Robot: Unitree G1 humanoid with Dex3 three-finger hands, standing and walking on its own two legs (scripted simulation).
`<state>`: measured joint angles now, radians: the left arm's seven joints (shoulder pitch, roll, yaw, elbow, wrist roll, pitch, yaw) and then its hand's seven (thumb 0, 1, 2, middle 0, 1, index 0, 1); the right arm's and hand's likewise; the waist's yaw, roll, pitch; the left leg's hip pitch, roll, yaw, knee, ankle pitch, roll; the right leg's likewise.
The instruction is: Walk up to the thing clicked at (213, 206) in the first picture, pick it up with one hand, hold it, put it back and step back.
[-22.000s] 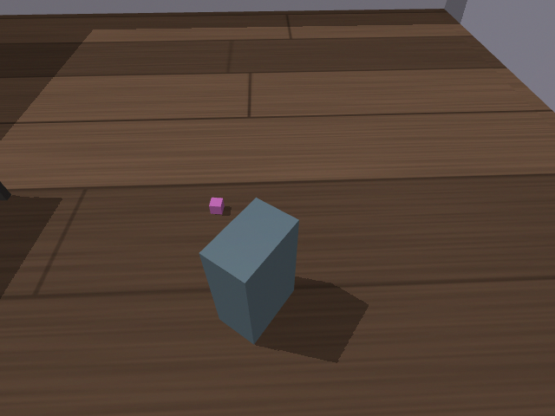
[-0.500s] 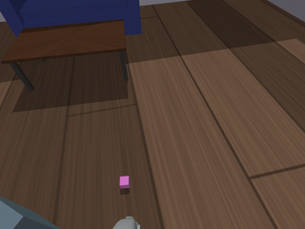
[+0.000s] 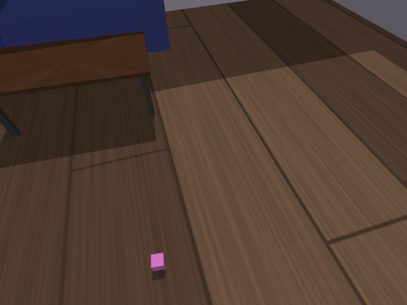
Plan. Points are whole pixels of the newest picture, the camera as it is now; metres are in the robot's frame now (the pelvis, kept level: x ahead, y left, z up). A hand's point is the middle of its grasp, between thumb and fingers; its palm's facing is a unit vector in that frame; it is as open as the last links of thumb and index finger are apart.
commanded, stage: walk up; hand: left
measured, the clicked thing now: (158, 261) +0.42 +0.25 -0.73
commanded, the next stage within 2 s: stand in 1.16 s
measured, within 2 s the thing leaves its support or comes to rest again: neither
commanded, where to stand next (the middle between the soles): +0.04 +0.01 m, yaw +1 degrees
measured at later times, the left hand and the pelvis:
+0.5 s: hand out of the picture +0.14 +0.25 -0.13, palm faces -0.03 -0.94 -0.33, open 7.4 cm; pelvis +0.02 +0.00 +0.02, yaw +0 degrees
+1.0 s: hand out of the picture +0.11 +0.26 -0.13, palm faces -0.01 -0.94 -0.33, open 7.4 cm; pelvis +0.03 +0.01 +0.03, yaw +0 degrees
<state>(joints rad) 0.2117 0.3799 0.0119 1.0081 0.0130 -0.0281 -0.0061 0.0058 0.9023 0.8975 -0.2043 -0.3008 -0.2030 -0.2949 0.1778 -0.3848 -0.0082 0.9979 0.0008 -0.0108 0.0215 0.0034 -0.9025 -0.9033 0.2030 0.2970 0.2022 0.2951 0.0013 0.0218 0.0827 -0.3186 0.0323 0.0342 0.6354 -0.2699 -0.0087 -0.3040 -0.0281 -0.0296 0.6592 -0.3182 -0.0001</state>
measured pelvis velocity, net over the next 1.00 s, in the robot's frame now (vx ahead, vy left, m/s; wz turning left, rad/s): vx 0.03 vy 0.01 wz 0.00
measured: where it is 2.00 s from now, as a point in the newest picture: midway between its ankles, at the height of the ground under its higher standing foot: outside the picture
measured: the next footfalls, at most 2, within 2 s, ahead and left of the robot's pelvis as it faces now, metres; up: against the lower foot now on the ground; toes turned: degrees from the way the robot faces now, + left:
none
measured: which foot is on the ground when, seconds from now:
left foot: down 0.00-1.00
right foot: down 0.00-1.00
